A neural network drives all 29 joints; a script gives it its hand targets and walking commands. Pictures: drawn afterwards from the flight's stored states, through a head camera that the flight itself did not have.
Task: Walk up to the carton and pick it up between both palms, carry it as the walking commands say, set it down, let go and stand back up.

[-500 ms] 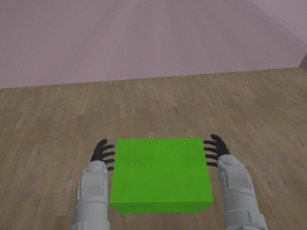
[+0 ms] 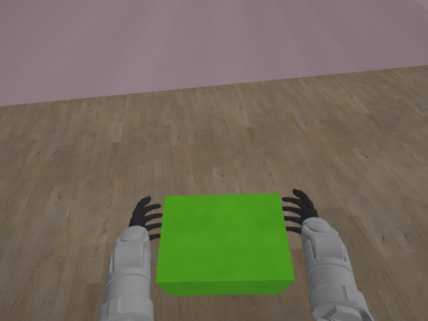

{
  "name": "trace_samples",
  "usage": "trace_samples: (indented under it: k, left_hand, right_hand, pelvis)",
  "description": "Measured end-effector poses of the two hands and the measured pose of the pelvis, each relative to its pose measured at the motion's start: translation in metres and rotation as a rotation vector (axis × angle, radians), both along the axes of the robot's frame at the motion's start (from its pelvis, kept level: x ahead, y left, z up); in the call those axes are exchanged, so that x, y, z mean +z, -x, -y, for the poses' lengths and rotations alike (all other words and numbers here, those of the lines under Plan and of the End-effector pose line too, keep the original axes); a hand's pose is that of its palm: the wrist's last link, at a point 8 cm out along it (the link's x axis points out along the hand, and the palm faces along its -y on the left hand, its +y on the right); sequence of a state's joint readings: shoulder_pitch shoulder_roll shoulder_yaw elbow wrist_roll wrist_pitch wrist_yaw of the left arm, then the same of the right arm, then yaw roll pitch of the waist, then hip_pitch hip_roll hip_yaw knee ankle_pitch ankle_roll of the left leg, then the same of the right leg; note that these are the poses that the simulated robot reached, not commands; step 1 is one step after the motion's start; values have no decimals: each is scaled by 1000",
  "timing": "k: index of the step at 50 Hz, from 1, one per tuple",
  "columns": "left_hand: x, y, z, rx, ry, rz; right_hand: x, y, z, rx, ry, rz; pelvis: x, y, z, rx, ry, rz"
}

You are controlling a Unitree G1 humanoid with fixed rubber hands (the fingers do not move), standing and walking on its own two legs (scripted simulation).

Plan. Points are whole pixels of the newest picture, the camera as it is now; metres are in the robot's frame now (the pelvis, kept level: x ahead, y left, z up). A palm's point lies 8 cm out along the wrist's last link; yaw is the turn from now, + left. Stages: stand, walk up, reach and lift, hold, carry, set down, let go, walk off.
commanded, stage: set down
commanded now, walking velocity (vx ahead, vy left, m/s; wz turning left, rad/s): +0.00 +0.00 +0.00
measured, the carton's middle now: (223, 246) +0.30 +0.02 -0.09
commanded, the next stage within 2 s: none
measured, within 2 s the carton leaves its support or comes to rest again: neither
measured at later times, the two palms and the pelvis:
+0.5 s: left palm (144, 245) +0.29 +0.20 -0.08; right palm (292, 237) +0.33 -0.14 -0.08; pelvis -0.03 +0.00 -0.04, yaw +0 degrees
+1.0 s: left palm (152, 249) +0.32 +0.21 -0.17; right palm (282, 240) +0.36 -0.13 -0.17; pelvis -0.06 +0.00 -0.11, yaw +1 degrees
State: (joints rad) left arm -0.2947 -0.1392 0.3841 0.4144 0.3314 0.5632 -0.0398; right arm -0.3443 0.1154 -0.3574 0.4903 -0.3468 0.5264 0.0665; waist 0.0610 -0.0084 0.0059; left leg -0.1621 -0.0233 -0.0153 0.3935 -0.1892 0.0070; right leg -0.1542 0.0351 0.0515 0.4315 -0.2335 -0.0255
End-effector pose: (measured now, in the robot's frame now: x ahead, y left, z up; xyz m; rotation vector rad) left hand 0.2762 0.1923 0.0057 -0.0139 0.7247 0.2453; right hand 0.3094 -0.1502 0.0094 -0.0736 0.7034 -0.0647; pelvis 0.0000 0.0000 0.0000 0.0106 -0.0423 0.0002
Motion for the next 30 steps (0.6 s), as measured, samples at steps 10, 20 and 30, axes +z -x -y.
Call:
trace_samples:
  k: [10,20,30]
  left_hand:
    - [-38,-1,-4,27,3,-15]
    - [-67,-9,-11,36,6,1]
    - [-106,-20,-10,39,27,5]
  right_hand:
    - [-40,-6,-6,-10,-4,-15]
    - [-70,-14,-13,-21,-20,0]
    - [-106,-23,-12,-28,-16,1]
  pelvis:
    - [-6,-3,6,7,8,-154]
    - [-23,13,3,15,17,-292]
    - [-51,39,-4,8,13,-428]
